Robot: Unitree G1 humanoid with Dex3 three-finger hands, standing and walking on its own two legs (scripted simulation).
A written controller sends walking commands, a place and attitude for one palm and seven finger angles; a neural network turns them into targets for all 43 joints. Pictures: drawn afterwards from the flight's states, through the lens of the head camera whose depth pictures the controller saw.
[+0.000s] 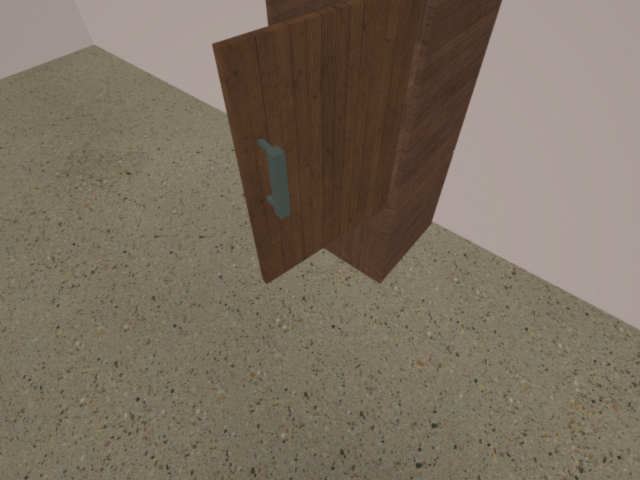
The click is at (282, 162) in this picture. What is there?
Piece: cupboard door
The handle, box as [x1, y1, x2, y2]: [257, 138, 290, 219]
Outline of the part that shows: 261,138 257,140 258,144 266,151 272,190 272,195 266,197 267,200 274,207 275,213 281,219 290,213 284,151 277,145 272,147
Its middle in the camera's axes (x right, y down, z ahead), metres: -0.09 -0.11 +0.73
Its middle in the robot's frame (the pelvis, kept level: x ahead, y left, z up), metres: +0.62 +0.12 -0.01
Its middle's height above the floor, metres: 0.77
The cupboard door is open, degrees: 79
